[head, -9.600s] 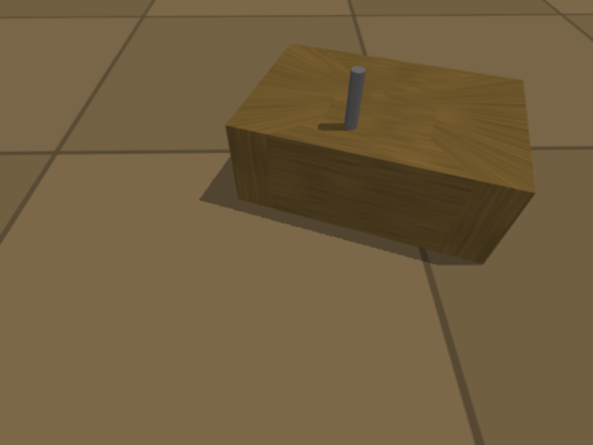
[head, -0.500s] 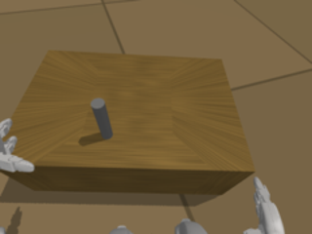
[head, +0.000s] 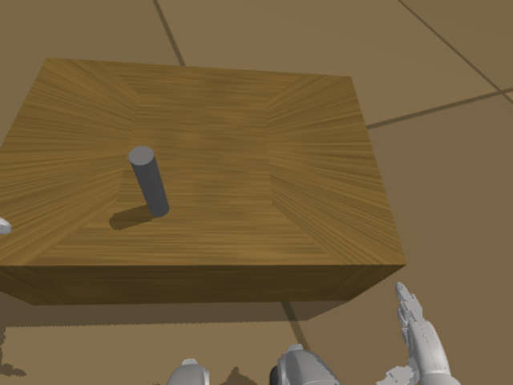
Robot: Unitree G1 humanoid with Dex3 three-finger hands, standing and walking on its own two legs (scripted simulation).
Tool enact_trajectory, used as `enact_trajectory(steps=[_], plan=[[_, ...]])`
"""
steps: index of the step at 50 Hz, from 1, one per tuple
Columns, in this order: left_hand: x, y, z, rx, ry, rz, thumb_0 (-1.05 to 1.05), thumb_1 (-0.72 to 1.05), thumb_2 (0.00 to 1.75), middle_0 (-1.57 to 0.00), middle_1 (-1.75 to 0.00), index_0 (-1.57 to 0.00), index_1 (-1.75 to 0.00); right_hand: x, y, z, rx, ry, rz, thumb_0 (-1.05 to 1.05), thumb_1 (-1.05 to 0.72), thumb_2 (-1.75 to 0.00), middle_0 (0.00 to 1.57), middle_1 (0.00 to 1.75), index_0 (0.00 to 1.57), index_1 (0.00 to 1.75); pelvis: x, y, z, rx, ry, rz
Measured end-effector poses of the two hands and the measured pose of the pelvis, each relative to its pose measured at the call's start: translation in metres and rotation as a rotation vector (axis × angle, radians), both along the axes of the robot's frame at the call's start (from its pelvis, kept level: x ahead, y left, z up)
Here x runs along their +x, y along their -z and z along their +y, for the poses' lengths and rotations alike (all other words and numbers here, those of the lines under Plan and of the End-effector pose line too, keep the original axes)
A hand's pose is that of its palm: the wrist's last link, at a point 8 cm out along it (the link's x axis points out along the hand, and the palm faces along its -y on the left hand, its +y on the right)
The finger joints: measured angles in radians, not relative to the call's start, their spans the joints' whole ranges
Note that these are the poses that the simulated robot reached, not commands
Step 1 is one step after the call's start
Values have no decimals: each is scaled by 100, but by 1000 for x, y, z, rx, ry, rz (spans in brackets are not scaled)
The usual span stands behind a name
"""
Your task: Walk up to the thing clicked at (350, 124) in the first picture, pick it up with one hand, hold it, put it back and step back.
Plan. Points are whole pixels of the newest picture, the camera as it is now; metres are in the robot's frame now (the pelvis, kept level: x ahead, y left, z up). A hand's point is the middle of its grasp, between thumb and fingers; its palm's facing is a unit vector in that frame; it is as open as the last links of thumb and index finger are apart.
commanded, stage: go down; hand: left
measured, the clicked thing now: (151, 185) +0.55 +0.20 -0.18
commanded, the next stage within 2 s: none
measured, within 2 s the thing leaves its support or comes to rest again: neither
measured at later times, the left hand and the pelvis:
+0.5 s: hand out of the picture +0.42 +0.38 +0.07, palm faces +0.22 -0.98 -0.04, open 17.5 cm; pelvis +0.01 +0.01 -0.01, yaw -1 degrees
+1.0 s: hand out of the picture +0.44 +0.39 +0.08, palm faces +0.23 -0.97 -0.01, open 17.5 cm; pelvis +0.00 +0.01 -0.01, yaw -1 degrees
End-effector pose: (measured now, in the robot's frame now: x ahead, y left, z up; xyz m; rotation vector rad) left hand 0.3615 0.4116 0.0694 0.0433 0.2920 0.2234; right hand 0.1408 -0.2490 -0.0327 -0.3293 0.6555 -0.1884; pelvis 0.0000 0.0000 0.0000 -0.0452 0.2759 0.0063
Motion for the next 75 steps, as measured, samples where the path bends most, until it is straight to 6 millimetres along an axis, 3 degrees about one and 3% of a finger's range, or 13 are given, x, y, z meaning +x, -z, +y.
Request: enact_trajectory(steps=[27,63,75], plan=[[31,-11,13,-17,-1,-96,-1,-57,7,-5,-5,-5,-5,9,-13,1,-46,3,-26,-1,53,-5,6,5,6,6,8,6,7,-17,5,39],[65,-20,23,-27,-11,-213,-1,-52,8,-5,-5,-4,-5,2,-22,8,-88,-17,-35,-1,53,-5,6,5,6,6,0,15,11,-32,10,82],[68,-10,19,-30,0,-230,-1,-51,8,-4,-5,-4,-5,1,-23,9,-93,-18,-25,-1,53,-5,6,5,6,6,3,17,13,-33,15,94]])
